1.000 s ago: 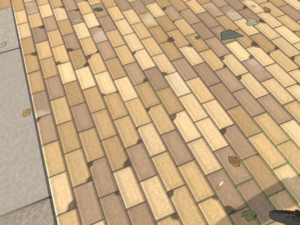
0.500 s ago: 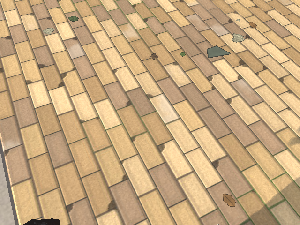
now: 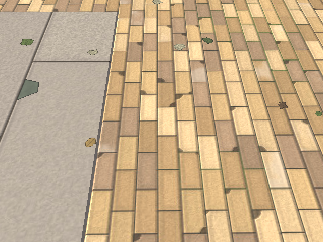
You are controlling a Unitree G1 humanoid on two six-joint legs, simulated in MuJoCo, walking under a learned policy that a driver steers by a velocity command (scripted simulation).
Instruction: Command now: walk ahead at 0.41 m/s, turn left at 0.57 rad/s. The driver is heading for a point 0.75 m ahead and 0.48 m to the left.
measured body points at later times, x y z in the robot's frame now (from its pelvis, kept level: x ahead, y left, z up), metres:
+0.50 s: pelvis +0.25 +0.06 -0.01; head +0.28 +0.09 +0.44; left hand +0.44 +0.35 -0.07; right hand +0.32 -0.23 -0.12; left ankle +0.07 +0.13 -0.74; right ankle +0.45 -0.02 -0.73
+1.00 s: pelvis +0.50 +0.17 -0.01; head +0.52 +0.20 +0.43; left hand +0.35 +0.43 -0.14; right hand +0.82 +0.10 -0.08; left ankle +0.56 +0.36 -0.72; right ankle +0.44 -0.01 -0.74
